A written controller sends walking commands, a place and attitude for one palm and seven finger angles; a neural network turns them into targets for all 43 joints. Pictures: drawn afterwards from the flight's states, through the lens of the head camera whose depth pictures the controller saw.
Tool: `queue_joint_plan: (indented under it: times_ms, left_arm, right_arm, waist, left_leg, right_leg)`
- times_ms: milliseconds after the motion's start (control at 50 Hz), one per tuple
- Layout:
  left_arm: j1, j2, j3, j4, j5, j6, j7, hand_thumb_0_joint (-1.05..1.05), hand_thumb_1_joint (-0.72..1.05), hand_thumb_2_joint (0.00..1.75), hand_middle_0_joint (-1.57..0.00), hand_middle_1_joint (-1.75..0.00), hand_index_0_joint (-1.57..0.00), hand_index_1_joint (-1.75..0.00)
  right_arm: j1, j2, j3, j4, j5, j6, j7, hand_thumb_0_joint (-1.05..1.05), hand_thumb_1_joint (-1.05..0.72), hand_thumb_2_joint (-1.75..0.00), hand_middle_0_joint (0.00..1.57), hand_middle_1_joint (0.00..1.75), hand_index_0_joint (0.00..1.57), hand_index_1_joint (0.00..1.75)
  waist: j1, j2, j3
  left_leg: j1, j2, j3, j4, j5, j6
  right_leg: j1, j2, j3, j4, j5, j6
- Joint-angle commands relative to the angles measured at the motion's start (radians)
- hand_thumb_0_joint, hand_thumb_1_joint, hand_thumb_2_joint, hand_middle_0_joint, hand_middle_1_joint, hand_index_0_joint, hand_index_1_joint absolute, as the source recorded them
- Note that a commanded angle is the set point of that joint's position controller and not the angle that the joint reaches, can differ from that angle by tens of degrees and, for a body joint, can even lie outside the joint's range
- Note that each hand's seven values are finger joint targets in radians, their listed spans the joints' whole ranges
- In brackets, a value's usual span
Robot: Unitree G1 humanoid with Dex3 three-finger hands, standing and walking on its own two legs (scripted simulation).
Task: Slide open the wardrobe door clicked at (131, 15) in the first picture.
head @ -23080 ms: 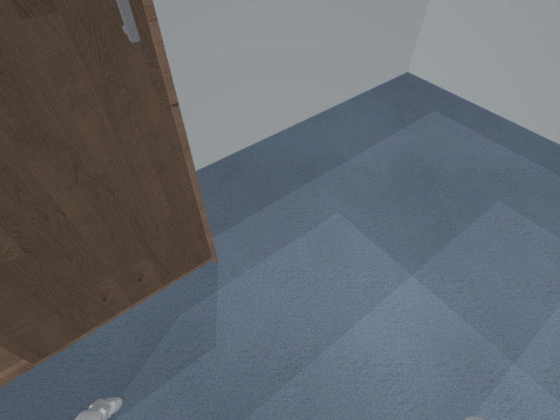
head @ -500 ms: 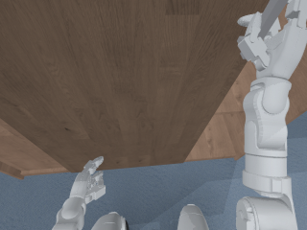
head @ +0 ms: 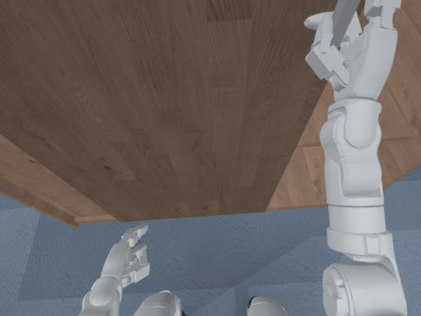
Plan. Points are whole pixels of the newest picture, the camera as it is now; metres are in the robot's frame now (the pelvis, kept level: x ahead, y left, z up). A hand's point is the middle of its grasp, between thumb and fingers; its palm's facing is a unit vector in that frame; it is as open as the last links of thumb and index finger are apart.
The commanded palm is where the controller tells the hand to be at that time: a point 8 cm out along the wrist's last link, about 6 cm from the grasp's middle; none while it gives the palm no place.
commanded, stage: step sideways, sliding the door along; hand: right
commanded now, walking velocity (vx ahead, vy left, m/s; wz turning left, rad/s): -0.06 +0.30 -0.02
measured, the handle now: (335, 14) +0.45 -0.21 +0.24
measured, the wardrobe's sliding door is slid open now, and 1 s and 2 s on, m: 0.43 0.43 0.43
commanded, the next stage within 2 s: stop walking and hold the door there in 0.38 s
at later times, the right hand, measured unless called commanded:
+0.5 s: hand (305, 46) +0.41 -0.16 +0.23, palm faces +0.51 +0.86 +0.05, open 7.2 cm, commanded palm +0.37 -0.19 +0.21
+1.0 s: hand (319, 50) +0.41 -0.18 +0.23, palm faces +0.50 +0.85 -0.17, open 7.5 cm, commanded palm +0.36 -0.20 +0.21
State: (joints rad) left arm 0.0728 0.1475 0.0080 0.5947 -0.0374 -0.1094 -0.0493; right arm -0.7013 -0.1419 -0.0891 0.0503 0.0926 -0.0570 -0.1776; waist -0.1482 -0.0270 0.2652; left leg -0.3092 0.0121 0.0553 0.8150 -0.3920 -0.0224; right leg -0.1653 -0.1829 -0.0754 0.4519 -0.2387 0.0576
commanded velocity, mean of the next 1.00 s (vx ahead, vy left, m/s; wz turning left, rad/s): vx -0.01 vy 0.04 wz -0.01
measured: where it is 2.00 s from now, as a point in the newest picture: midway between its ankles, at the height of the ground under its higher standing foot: outside the picture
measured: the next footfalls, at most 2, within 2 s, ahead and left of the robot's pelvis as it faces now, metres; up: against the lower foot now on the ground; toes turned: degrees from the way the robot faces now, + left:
left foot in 0.14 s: +0.06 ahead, +0.22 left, +0.00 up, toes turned +3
right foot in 0.72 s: +0.06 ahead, -0.02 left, +0.00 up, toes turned -7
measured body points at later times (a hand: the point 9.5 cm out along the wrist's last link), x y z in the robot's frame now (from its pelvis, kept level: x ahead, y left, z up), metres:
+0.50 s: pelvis +0.00 +0.11 -0.02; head +0.08 +0.10 +0.42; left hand +0.19 +0.33 -0.13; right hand +0.38 -0.21 +0.23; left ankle +0.02 +0.22 -0.75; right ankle -0.02 -0.08 -0.75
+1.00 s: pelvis +0.00 +0.09 -0.01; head +0.00 +0.11 +0.44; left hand +0.14 +0.36 -0.10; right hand +0.37 -0.22 +0.24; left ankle +0.02 +0.22 -0.75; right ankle +0.02 -0.02 -0.75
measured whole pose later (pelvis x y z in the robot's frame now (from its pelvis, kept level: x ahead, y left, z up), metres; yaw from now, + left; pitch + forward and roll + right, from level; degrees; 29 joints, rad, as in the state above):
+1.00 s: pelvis +0.00 +0.09 -0.01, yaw +3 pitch -1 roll +0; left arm 0.20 0.28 -0.01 0.64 -0.06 -0.01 0.08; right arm -0.53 -0.50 -0.37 0.43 0.05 -0.05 -0.17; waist 0.01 -0.03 0.01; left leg -0.25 0.02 -0.02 0.48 -0.22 -0.02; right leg -0.22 -0.06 -0.16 0.47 -0.23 -0.01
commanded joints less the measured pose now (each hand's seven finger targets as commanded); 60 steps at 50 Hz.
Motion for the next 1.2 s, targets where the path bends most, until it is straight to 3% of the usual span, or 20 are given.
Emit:
queue_joint_plan:
  times_ms: [0,60,100,160,180,220,260,300,320,400,460,480,520,560,600,640,720,800,1020,1180]
  left_arm:
    - [-0.031,0.187,0.062,-0.127,-0.004,-0.043,0.003,0.0,0.9,0.9,-0.2,-0.3,-0.2,-0.3]
    - [-0.049,0.182,0.056,-0.146,-0.013,-0.033,0.003,0.0,0.9,0.9,-0.2,-0.3,-0.2,-0.3]
    - [-0.05,0.185,0.049,-0.143,-0.031,-0.021,0.012,0.0,0.9,0.9,-0.2,-0.3,-0.2,-0.3]
    - [-0.051,0.153,0.055,-0.129,-0.044,-0.007,0.04,0.0,0.9,0.9,-0.2,-0.3,-0.2,-0.3]
    - [-0.055,0.159,0.061,-0.121,-0.047,-0.003,0.044,0.0,0.9,0.9,-0.2,-0.3,-0.2,-0.3]
    - [-0.065,0.139,0.039,-0.101,-0.039,0.0,0.061,0.0,0.9,0.9,-0.2,-0.3,-0.2,-0.3]
    - [-0.063,0.146,0.041,-0.078,-0.027,-0.005,0.08,0.0,0.9,0.9,-0.2,-0.3,-0.2,-0.3]
    - [-0.061,0.207,0.075,-0.109,-0.022,-0.01,0.073,0.0,0.9,0.9,-0.2,-0.3,-0.2,-0.3]
    - [-0.06,0.189,0.073,-0.112,-0.025,-0.01,0.045,0.0,0.9,0.9,-0.2,-0.3,-0.2,-0.3]
    - [-0.054,0.19,0.068,-0.113,-0.024,-0.05,0.039,0.0,0.9,0.9,-0.2,-0.3,-0.2,-0.3]
    - [-0.026,0.213,0.06,-0.119,-0.035,-0.062,0.041,0.0,0.9,0.9,-0.2,-0.3,-0.2,-0.3]
    - [0.061,0.3,0.084,-0.04,-0.022,-0.018,0.077,0.0,0.9,0.9,-0.2,-0.3,-0.2,-0.3]
    - [0.049,0.238,0.055,-0.09,-0.024,0.024,0.09,0.0,0.9,0.9,-0.2,-0.3,-0.2,-0.3]
    - [0.002,0.202,0.033,-0.081,-0.029,0.007,0.094,0.0,0.9,0.9,-0.2,-0.3,-0.2,-0.3]
    - [0.004,0.207,0.014,-0.056,-0.014,-0.004,0.116,0.0,0.9,0.9,-0.2,-0.3,-0.2,-0.3]
    - [0.019,0.21,0.014,-0.063,-0.009,-0.003,0.129,0.0,0.9,0.9,-0.2,-0.3,-0.2,-0.3]
    - [0.018,0.255,0.038,-0.081,-0.028,0.018,0.121,0.0,0.9,0.9,-0.2,-0.3,-0.2,-0.3]
    - [0.027,0.257,0.033,-0.074,-0.019,0.042,0.126,0.0,0.9,0.9,-0.2,-0.3,-0.2,-0.3]
    - [0.054,0.256,0.02,-0.075,-0.013,0.058,0.146,0.0,0.9,0.9,-0.2,-0.3,-0.2,-0.3]
    - [0.078,0.254,0.022,-0.056,-0.011,0.052,0.15,0.0,0.9,0.9,-0.2,-0.3,-0.2,-0.3]
  right_arm:
    - [-0.576,-0.009,0.241,-0.322,-0.031,-0.116,0.131,0.0,-0.9,-0.9,0.45,1.4,0.45,1.4]
    - [-0.582,-0.052,0.188,-0.3,-0.024,-0.121,0.127,0.0,-0.9,-0.9,0.45,1.4,0.45,1.4]
    - [-0.564,-0.121,0.141,-0.279,-0.031,-0.116,0.12,0.0,-0.9,-0.9,0.45,1.4,0.45,1.4]
    - [-0.539,-0.205,0.064,-0.216,-0.027,-0.1,0.1,0.0,-0.9,-0.9,0.45,1.4,0.45,1.4]
    - [-0.504,-0.207,0.057,-0.197,-0.017,-0.096,0.1,0.0,-0.9,-0.9,0.45,1.4,0.45,1.4]
    - [-0.508,-0.17,0.071,-0.232,-0.009,-0.099,0.085,0.0,-0.9,-0.9,0.45,1.4,0.45,1.4]
    - [-0.54,-0.161,0.086,-0.282,0.003,-0.113,0.075,0.0,-0.9,-0.9,0.45,1.4,0.45,1.4]
    - [-0.525,-0.127,0.118,-0.341,0.024,-0.122,0.085,0.0,-0.9,-0.9,0.45,1.4,0.45,1.4]
    - [-0.532,-0.091,0.124,-0.286,0.014,-0.12,0.099,0.0,-0.9,-0.9,0.45,1.4,0.45,1.4]
    - [-0.66,-0.079,0.171,-0.35,-0.003,-0.102,0.101,0.0,-0.9,-0.9,0.45,1.4,0.45,1.4]
    - [-0.595,-0.095,0.157,-0.271,-0.023,-0.086,0.093,0.0,-0.9,-0.9,0.45,1.4,0.45,1.4]
    - [-0.314,-0.852,-0.537,0.177,-0.078,-0.087,0.035,0.0,-0.9,-0.9,0.45,1.4,0.45,1.4]
    - [-0.299,-0.732,-0.424,0.145,-0.076,-0.079,0.043,0.0,-0.9,-0.9,0.45,1.4,0.45,1.4]
    - [-0.317,-0.629,-0.332,0.058,-0.057,-0.09,0.061,0.0,-0.9,-0.9,0.45,1.4,0.45,1.4]
    - [-0.241,-0.652,-0.37,0.068,-0.056,-0.096,0.049,0.0,-0.9,-0.9,0.45,1.4,0.45,1.4]
    - [-0.192,-0.632,-0.368,0.09,-0.059,-0.095,0.042,0.0,-0.9,-0.9,0.45,1.4,0.45,1.4]
    - [-0.16,-0.539,-0.262,0.068,-0.051,-0.088,0.057,0.0,-0.9,-0.9,0.45,1.4,0.45,1.4]
    - [-0.126,-0.558,-0.252,0.088,-0.064,-0.089,0.053,0.0,-0.9,-0.9,0.45,1.4,0.45,1.4]
    - [-0.086,-0.522,-0.222,0.17,-0.053,-0.093,0.046,0.0,-0.9,-0.9,0.45,1.4,0.45,1.4]
    - [-0.073,-0.497,-0.205,0.147,-0.052,-0.102,0.046,0.0,-0.9,-0.9,0.45,1.4,0.45,1.4]
  waist:
    - [0.199,-0.315,-0.588]
    - [0.188,-0.276,-0.63]
    - [0.181,-0.179,-0.663]
    - [0.165,0.259,-0.703]
    - [0.147,0.333,-0.685]
    - [0.156,0.214,-0.629]
    - [0.183,0.094,-0.651]
    - [0.173,-0.221,-0.673]
    - [0.151,-0.259,-0.696]
    - [0.176,-0.346,-0.599]
    - [0.176,-0.271,-0.617]
    - [0.146,-0.137,-0.643]
    - [0.148,0.12,-0.668]
    - [0.136,0.123,-0.618]
    - [0.145,0.064,-0.564]
    - [0.149,0.153,-0.62]
    - [0.135,0.066,-0.634]
    - [0.154,-0.085,-0.576]
    - [0.15,-0.081,-0.473]
    - [0.153,-0.037,-0.51]
  left_leg:
    - [-0.077,-0.045,0.049,-0.179,0.06,0.003]
    - [0.078,-0.039,0.046,-0.379,0.187,0.013]
    - [0.243,-0.009,0.029,-0.464,0.526,0.015]
    - [0.524,0.246,-0.18,-0.314,1.253,0.134]
    - [0.532,0.268,-0.222,-0.306,1.264,0.157]
    - [0.488,0.258,-0.166,-0.281,1.152,0.134]
    - [0.387,0.183,-0.057,-0.164,1.042,0.077]
    - [-0.025,0.062,-0.017,-0.037,0.346,-0.01]
    - [-0.079,0.035,-0.077,0.038,-0.084,0.003]
    - [0.007,0.023,-0.015,-0.129,0.051,0.017]
    - [0.192,0.006,0.04,-0.354,0.342,0.015]
    - [0.247,0.045,-0.009,-0.364,0.654,0.014]
    - [0.504,0.236,-0.181,-0.302,1.225,0.103]
    - [0.469,0.324,-0.268,-0.323,1.196,0.151]
    - [0.451,0.276,-0.211,-0.311,1.11,0.121]
    - [0.448,0.206,-0.142,-0.266,1.049,0.077]
    - [0.255,0.134,-0.125,-0.291,0.796,0.012]
    - [0.191,0.108,-0.099,-0.32,0.665,0.015]
    - [0.097,0.05,-0.091,-0.367,0.297,0.016]
    - [0.091,0.049,-0.087,-0.351,0.399,0.013]
  right_leg:
    - [0.515,-0.169,0.042,0.056,0.998,-0.141]
    - [0.445,-0.165,0.041,0.125,0.892,-0.118]
    - [0.332,-0.102,0.012,0.204,0.732,-0.09]
    - [-0.075,0.094,0.009,0.413,-0.125,-0.034]
    - [-0.148,0.133,0.058,0.462,-0.292,-0.04]
    - [-0.165,0.099,0.068,0.273,-0.277,-0.057]
    - [0.044,0.062,-0.015,-0.031,0.135,-0.057]
    - [0.431,-0.226,0.248,0.03,0.988,-0.175]
    - [0.462,-0.311,0.273,0.031,1.115,-0.239]
    - [0.362,-0.185,0.032,0.048,0.833,-0.176]
    - [0.293,-0.097,-0.022,0.166,0.754,-0.108]
    - [0.195,-0.066,-0.058,0.231,0.679,-0.087]
    - [-0.112,0.109,-0.037,0.389,0.078,-0.035]
    - [-0.219,0.124,0.071,0.428,-0.305,-0.043]
    - [-0.191,0.117,0.062,0.173,-0.248,-0.056]
    - [-0.074,0.146,-0.007,0.002,0.017,-0.046]
    - [0.153,0.014,0.019,0.016,0.558,-0.083]
    - [0.142,0.003,0.01,0.007,0.492,-0.082]
    - [0.013,0.0,0.031,-0.119,0.072,-0.092]
    - [0.059,-0.001,0.013,-0.081,0.204,-0.084]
